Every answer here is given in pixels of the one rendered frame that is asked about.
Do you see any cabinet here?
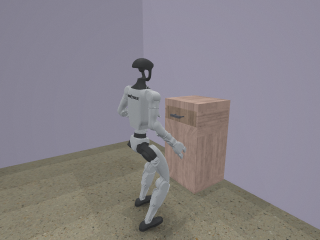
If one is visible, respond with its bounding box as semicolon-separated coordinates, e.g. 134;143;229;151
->
165;95;231;194

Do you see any robot right forearm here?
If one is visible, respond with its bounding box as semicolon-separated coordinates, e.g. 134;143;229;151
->
153;121;177;147

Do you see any robot torso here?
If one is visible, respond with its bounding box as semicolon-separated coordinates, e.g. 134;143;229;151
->
127;86;152;154

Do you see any handle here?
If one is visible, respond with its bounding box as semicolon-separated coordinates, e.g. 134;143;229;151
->
170;114;184;119

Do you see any right robot hand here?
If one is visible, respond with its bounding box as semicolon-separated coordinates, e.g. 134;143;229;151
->
172;141;187;159

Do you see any right robot shin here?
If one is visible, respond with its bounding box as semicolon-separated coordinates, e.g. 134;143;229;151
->
144;181;170;224

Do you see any robot right upper arm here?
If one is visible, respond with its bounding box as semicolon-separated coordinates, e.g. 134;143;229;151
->
146;89;161;131

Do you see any robot left upper arm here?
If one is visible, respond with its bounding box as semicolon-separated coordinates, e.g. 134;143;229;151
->
117;86;132;117

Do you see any drawer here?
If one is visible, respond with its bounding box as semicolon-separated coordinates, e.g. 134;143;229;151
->
166;105;197;127

